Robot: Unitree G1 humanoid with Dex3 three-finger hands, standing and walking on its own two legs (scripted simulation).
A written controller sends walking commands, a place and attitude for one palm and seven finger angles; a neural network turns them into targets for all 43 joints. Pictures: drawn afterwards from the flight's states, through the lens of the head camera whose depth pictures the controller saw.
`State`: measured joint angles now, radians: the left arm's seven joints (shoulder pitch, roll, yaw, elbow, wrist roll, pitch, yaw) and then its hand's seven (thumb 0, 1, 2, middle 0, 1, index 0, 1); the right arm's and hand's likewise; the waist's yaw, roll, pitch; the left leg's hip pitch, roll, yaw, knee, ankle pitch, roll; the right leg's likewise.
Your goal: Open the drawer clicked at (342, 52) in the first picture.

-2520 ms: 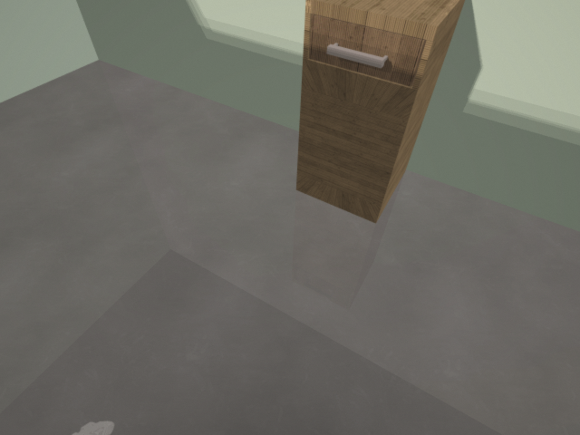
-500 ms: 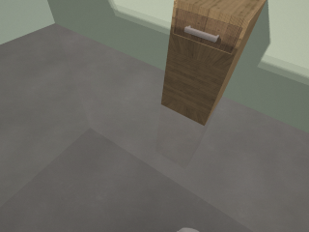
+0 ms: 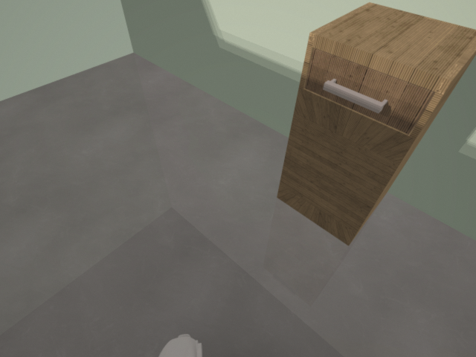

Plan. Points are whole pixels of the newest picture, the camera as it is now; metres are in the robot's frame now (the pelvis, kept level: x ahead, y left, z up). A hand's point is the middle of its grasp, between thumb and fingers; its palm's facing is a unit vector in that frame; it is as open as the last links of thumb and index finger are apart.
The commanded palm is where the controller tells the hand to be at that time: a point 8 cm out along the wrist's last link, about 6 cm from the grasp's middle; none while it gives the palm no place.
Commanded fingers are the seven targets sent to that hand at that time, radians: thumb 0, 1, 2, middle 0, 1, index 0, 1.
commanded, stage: walk to a spot facing it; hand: left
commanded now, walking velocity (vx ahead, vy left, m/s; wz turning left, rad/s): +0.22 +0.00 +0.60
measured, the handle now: (355, 93) +0.88 -0.35 -0.02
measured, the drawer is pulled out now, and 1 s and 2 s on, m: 0.00 0.00 0.00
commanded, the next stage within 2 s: turn to face it in 0.02 s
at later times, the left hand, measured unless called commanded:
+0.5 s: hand out of the picture +0.16 +0.21 -0.17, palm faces +0.05 -0.98 -0.18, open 7.4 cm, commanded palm none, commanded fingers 0.00 0.90 0.90 -0.20 -0.30 -0.20 -0.30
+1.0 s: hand (165, 274) +0.32 +0.17 -0.16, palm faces -0.27 -0.93 -0.25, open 7.4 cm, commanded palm none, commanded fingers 0.00 0.90 0.90 -0.20 -0.30 -0.20 -0.30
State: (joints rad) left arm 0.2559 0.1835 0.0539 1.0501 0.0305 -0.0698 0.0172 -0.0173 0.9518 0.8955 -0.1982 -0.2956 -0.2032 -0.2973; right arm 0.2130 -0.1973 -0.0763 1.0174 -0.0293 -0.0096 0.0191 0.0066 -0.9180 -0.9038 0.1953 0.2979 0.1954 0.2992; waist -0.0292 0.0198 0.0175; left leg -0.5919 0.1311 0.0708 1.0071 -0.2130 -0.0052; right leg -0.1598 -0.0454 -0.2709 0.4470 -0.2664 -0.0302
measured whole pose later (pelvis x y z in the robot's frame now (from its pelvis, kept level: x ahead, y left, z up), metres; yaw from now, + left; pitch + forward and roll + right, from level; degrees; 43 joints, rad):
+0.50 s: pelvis +0.15 +0.04 +0.00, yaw -3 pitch -1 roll +0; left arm 0.29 0.15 0.07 1.03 0.02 0.06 0.00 0.00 0.91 0.90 -0.19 -0.30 -0.20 -0.30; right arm 0.13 -0.16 -0.04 0.99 -0.03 -0.02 -0.02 -0.02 -0.95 -0.90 0.21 0.30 0.21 0.30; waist 0.03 -0.01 0.06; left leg -0.21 0.08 0.28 0.49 -0.25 0.04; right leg -0.46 -0.09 -0.09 0.92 -0.37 0.05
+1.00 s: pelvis +0.18 +0.01 +0.00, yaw -20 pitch +1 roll +1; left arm 0.18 0.21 0.07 0.92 0.02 0.03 -0.01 0.00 0.91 0.90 -0.20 -0.30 -0.20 -0.30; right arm 0.14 -0.24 -0.06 0.94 -0.02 0.05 -0.02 0.01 -0.91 -0.90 0.20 0.30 0.20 0.30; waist 0.02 0.01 0.06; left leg -0.43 0.07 0.01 0.91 -0.40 -0.10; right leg -0.30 0.07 0.04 0.48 -0.19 -0.06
